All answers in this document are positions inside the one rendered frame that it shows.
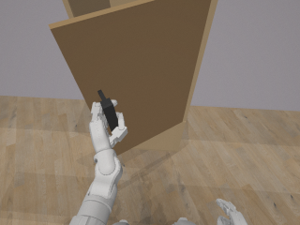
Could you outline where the right robot shin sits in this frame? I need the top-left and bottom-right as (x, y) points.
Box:
(178, 217), (188, 221)

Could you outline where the handle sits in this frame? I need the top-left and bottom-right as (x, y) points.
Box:
(97, 90), (119, 131)

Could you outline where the robot right hand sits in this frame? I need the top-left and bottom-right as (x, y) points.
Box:
(216, 198), (248, 225)

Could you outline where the left robot forearm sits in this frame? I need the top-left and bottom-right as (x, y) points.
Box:
(69, 148), (123, 225)

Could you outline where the cupboard door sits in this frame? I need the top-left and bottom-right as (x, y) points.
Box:
(48, 0), (211, 156)

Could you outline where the robot left hand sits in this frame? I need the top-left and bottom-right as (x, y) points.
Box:
(89, 99), (128, 154)

